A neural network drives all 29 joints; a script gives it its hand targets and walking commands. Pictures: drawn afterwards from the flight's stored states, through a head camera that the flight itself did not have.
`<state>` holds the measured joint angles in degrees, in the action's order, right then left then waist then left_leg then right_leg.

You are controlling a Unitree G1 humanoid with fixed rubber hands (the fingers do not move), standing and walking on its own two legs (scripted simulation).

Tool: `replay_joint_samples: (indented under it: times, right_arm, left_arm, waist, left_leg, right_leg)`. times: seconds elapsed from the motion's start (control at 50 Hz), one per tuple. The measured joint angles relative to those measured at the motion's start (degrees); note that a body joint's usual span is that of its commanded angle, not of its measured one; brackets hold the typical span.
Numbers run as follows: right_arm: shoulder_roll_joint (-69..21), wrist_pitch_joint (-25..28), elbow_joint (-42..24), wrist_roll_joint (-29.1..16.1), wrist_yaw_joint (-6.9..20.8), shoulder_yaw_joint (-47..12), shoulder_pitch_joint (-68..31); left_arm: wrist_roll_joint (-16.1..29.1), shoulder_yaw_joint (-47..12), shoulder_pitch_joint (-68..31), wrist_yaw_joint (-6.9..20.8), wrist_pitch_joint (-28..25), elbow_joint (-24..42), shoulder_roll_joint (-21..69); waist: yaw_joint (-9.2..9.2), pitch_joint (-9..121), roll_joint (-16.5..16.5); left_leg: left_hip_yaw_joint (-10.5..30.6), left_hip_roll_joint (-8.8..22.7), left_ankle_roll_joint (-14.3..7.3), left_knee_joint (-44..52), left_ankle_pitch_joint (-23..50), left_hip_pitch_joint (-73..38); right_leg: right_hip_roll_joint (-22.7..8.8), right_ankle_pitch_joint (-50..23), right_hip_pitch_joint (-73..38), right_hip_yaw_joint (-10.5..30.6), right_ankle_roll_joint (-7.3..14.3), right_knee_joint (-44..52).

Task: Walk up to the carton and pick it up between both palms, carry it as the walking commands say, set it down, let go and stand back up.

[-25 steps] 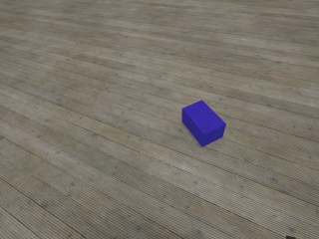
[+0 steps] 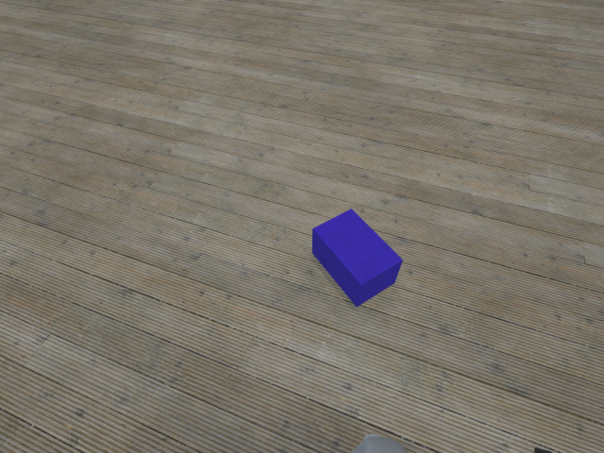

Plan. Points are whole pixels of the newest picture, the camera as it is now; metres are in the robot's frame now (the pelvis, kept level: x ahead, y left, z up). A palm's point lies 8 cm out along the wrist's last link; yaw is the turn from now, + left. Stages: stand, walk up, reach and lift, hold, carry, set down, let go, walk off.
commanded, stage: walk up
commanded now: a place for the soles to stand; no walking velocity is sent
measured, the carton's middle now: (353, 256) +0.88 -0.19 -0.69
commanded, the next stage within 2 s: none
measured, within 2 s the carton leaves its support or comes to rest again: neither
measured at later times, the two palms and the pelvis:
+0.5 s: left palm (143, 387) +0.24 +0.26 -0.11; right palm (575, 414) +0.18 -0.36 -0.09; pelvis +0.16 -0.04 +0.00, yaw -5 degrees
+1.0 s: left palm (199, 292) +0.41 +0.20 -0.11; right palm (570, 343) +0.29 -0.41 -0.10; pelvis +0.29 -0.08 -0.01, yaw -11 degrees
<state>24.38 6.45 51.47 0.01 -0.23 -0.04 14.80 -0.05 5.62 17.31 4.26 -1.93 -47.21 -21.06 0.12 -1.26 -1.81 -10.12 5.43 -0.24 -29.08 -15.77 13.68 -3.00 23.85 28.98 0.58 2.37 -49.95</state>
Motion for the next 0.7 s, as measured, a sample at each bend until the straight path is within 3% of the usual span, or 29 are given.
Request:
replay_joint_samples:
  times: [0.06, 0.12, 0.2, 0.32, 0.38, 0.42, 0.48, 0.54, 0.64, 0.66, 0.7]
  right_arm:
    - [0.2, 0.0, 0.0, 0.0, 0.6, 0.0, 0.3]
    - [0.3, -0.4, 0.1, 0.0, 1.0, 0.0, 0.2]
    - [0.0, -1.3, -0.2, 0.0, 1.0, 0.0, -0.7]
    - [0.1, -1.3, -0.5, 0.0, 1.1, 0.0, -0.7]
    - [0.2, -0.9, -0.5, 0.0, 0.8, 0.0, -0.2]
    - [0.1, -0.3, -0.4, 0.0, 0.3, 0.0, 0.7]
    - [0.0, -0.3, -0.4, 0.0, -0.5, 0.0, 2.5]
    - [0.0, -0.3, -0.5, 0.0, -0.6, 0.0, 3.4]
    - [0.5, -0.3, -0.5, 0.0, -0.1, 0.0, 3.5]
    - [0.5, -0.4, -0.5, 0.0, 0.0, 0.0, 3.4]
    - [0.3, -1.2, -0.5, 0.0, 0.1, 0.0, 2.9]
  left_arm:
    - [0.0, 0.0, 0.0, 0.1, 0.0, 0.0, 0.0]
    - [0.0, 0.1, 0.1, 0.1, 0.0, -0.2, -0.3]
    - [0.0, -0.2, 0.6, 0.1, 0.0, -1.0, -0.3]
    - [0.0, -0.3, 0.6, 0.1, 0.0, 0.0, -0.4]
    - [0.0, -0.3, 0.6, 0.1, 0.2, 0.8, -0.4]
    - [0.0, -0.2, 0.5, 0.1, 0.5, 1.0, -0.4]
    - [0.0, -0.3, 0.6, 0.1, 0.7, 1.1, -0.4]
    - [0.0, -0.3, 0.6, 0.1, 0.7, 1.2, -0.4]
    - [0.0, -0.3, 0.5, 0.1, 0.4, 1.7, -0.6]
    - [0.0, -0.3, 0.5, 0.1, 0.1, 1.7, -0.7]
    - [0.0, -0.5, 0.5, 0.1, 0.0, 1.1, -0.7]
  waist:
    - [-0.02, 0.0, 0.9]
    - [-0.36, -0.1, 1.6]
    - [-1.32, -0.1, 3.1]
    - [-1.20, -0.1, 1.7]
    - [-1.17, -0.1, 1.0]
    - [-1.01, -0.2, 0.2]
    - [-0.98, -0.2, -0.8]
    - [-0.76, -0.1, -1.0]
    - [-0.37, -0.2, 0.0]
    - [-0.40, -0.5, 0.1]
    - [-0.67, -0.7, 0.9]
  left_leg:
    - [-0.6, 1.1, 0.0, -1.8, -2.9, -1.7]
    - [-0.3, 2.7, -0.4, -10.1, -8.5, -1.1]
    - [5.1, 1.4, -0.8, -27.8, -11.8, 5.0]
    - [4.1, 0.2, -0.8, -16.5, -13.7, 6.8]
    - [2.9, -0.6, -0.7, -5.3, -3.7, 5.4]
    - [2.5, -0.6, 0.0, -5.0, 2.0, 5.1]
    - [1.3, -0.1, 1.0, -4.1, -1.2, 2.8]
    - [0.2, 0.9, 1.0, -2.5, -2.6, 0.2]
    - [-1.1, 3.0, 1.0, -6.0, -6.8, -1.6]
    - [-0.9, 3.6, 0.9, -9.8, -7.9, -1.0]
    - [2.7, 3.3, 0.1, -20.9, -9.9, 1.8]
  right_leg:
    - [-0.7, -4.6, 0.1, 0.0, 0.0, 7.8]
    - [-0.2, -11.7, -2.2, -0.1, -0.3, 11.7]
    - [1.7, -9.3, -6.0, -0.1, -0.9, 11.1]
    - [1.9, -8.3, -10.7, -0.1, -0.7, 15.4]
    - [2.2, -6.2, -9.8, -0.1, -0.7, 13.5]
    - [2.2, -2.6, -6.7, 0.0, -0.7, 4.7]
    - [2.1, -1.6, -2.0, 0.0, -0.7, -4.4]
    - [1.5, -0.3, 0.4, 0.1, -0.7, -2.3]
    - [0.8, -4.6, -0.6, 0.2, -0.7, 10.7]
    - [1.0, -11.0, -1.5, 0.1, -0.8, 11.6]
    - [2.1, -11.8, -2.8, 0.1, -0.8, 9.6]
